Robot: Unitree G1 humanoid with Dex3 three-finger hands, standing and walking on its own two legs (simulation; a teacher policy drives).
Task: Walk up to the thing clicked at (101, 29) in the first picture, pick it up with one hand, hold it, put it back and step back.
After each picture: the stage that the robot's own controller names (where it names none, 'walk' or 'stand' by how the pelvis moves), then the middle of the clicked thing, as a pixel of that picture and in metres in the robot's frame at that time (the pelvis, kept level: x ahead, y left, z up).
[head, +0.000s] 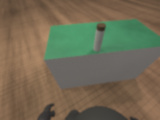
stand; (98, 38) +0.66 -0.03 +0.08
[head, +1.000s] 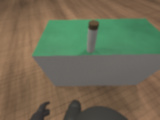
walk; (91, 38) +0.58 +0.05 +0.11
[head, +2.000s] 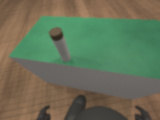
stand; (61, 47) +0.42 +0.25 +0.11
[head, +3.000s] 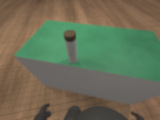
stand; (71, 48) +0.45 +0.18 +0.11
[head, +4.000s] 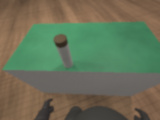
stand; (65, 53) +0.40 +0.19 +0.11
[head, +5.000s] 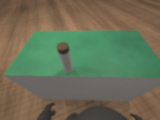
stand; (66, 59) +0.39 +0.20 +0.08
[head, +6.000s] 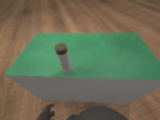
stand; (64, 60) +0.39 +0.21 +0.08
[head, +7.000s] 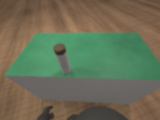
stand; (63, 60) +0.38 +0.22 +0.08
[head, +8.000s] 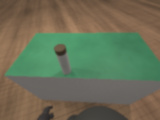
stand; (64, 61) +0.38 +0.22 +0.08
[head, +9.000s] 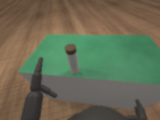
rise first; (73, 60) +0.39 +0.18 +0.08
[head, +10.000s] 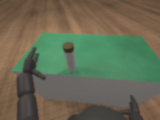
go down; (70, 59) +0.41 +0.17 +0.08
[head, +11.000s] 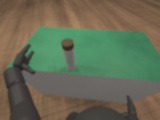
go down; (69, 56) +0.41 +0.17 +0.09
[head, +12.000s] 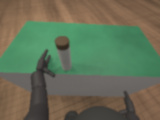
close in; (64, 56) +0.39 +0.17 +0.10
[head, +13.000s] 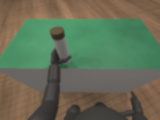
close; (62, 48) +0.43 +0.19 +0.13
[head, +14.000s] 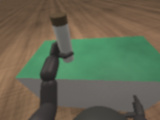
lift; (64, 41) +0.35 +0.16 +0.31
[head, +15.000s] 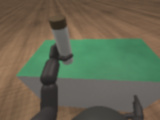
hold; (63, 44) +0.33 +0.17 +0.30
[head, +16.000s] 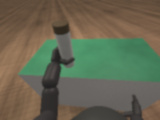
hold; (65, 47) +0.32 +0.16 +0.28
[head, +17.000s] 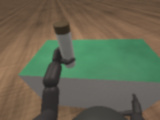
hold; (66, 48) +0.33 +0.16 +0.28
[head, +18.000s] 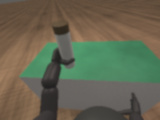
crouch; (65, 48) +0.31 +0.16 +0.29
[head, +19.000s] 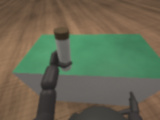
crouch; (64, 52) +0.34 +0.18 +0.22
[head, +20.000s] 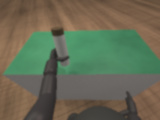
lower; (61, 48) +0.44 +0.20 +0.16
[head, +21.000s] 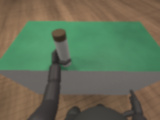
lower; (63, 50) +0.42 +0.19 +0.13
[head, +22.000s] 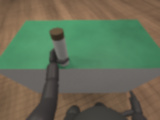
lower; (61, 49) +0.43 +0.19 +0.13
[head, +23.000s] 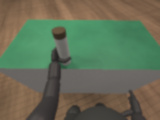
lower; (63, 48) +0.43 +0.19 +0.13
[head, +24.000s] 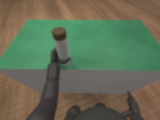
loosen; (62, 49) +0.42 +0.19 +0.13
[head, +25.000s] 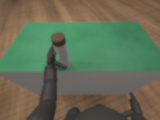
withdraw; (62, 53) +0.41 +0.18 +0.12
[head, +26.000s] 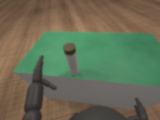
sink last; (72, 61) +0.37 +0.17 +0.10
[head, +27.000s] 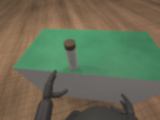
stand; (71, 56) +0.41 +0.18 +0.09
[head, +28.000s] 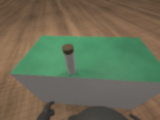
stand; (70, 60) +0.40 +0.18 +0.09
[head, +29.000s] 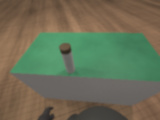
stand; (68, 60) +0.39 +0.19 +0.08
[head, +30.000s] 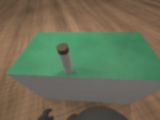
stand; (66, 60) +0.39 +0.20 +0.08
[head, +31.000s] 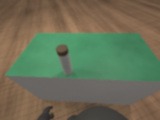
stand; (65, 61) +0.38 +0.20 +0.08
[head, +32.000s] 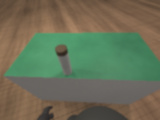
stand; (64, 61) +0.37 +0.21 +0.08
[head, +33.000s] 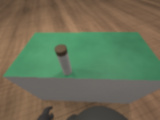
walk; (64, 61) +0.37 +0.21 +0.08
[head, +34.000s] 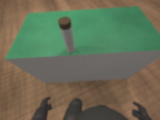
walk; (68, 37) +0.51 +0.20 +0.10
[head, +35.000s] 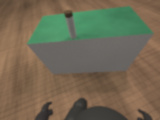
walk; (71, 25) +0.77 +0.25 +0.10
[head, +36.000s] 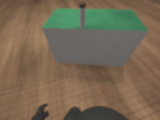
stand; (82, 16) +1.01 +0.18 +0.10
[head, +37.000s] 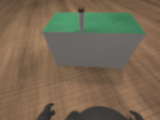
stand; (81, 20) +1.01 +0.18 +0.08
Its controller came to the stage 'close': yes
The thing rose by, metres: 0.21
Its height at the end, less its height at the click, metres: +0.00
